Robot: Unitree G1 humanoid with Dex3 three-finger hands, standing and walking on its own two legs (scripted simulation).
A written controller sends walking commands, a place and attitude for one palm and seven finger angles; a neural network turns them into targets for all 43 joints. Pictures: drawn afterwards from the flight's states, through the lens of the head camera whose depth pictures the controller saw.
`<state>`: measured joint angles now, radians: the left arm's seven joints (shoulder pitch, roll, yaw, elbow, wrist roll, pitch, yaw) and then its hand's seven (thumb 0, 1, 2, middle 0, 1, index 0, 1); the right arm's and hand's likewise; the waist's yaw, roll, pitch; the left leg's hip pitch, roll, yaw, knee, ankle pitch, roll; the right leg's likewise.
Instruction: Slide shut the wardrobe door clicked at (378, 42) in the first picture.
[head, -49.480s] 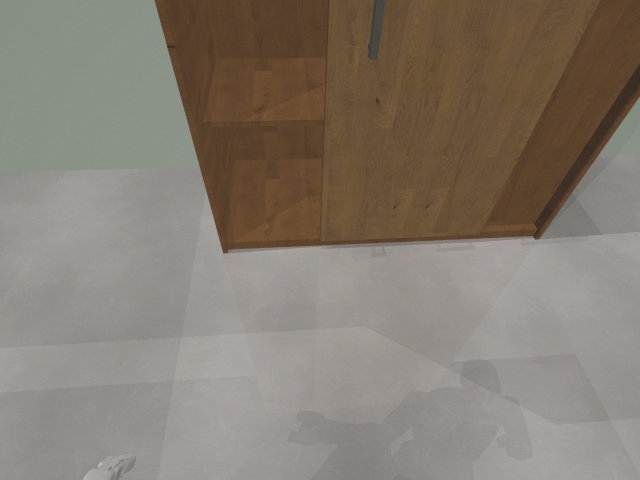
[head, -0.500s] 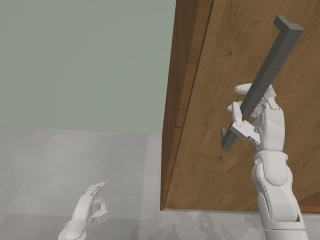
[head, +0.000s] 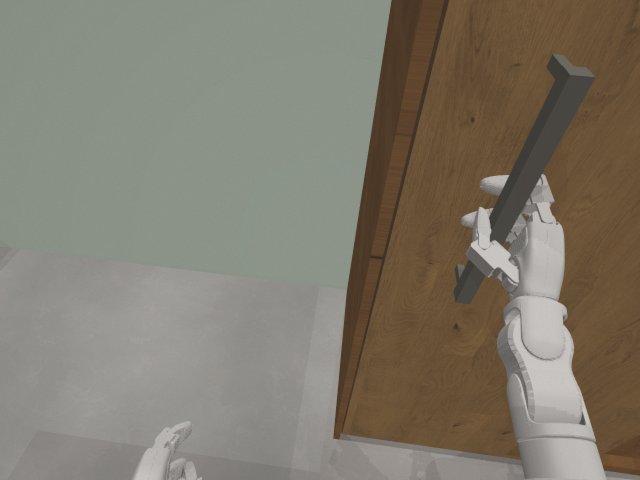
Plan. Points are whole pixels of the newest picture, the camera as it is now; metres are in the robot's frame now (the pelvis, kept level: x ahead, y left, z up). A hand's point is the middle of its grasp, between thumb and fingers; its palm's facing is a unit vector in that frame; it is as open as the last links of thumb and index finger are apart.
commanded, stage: stop walking and hold the door there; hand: right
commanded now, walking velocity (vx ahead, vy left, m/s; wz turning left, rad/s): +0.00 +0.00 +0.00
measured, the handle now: (501, 202) +0.38 -0.17 +0.20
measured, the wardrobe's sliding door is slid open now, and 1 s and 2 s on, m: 0.00 0.00 0.00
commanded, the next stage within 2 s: loosen the grip on the handle in 0.08 s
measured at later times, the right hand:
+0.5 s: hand (484, 246) +0.34 -0.15 +0.17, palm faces +0.21 +0.97 -0.10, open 11.5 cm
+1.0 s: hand (489, 249) +0.34 -0.16 +0.17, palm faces +0.16 +0.98 -0.14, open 14.7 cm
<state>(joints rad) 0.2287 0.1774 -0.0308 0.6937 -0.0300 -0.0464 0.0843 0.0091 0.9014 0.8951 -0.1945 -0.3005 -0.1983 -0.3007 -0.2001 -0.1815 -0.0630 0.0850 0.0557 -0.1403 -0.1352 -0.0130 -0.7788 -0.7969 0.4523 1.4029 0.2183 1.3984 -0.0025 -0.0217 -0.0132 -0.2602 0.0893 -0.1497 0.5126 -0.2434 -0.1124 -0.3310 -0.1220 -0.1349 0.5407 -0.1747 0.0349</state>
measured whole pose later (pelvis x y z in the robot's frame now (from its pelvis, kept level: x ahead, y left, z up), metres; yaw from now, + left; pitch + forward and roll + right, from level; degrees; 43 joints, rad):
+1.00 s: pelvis +0.03 +0.05 -0.01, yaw -4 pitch +1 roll +0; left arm 0.25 0.25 0.01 0.69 -0.02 -0.22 0.06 0.01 0.90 0.89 -0.20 -0.30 -0.20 -0.30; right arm -0.21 -0.27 -0.20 0.17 0.17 -0.29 0.15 -0.02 0.55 -0.20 0.44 1.26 0.25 1.15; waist -0.04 -0.03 -0.03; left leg -0.34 0.05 -0.05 0.71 -0.39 -0.06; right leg -0.42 -0.10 0.06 0.66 -0.25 0.08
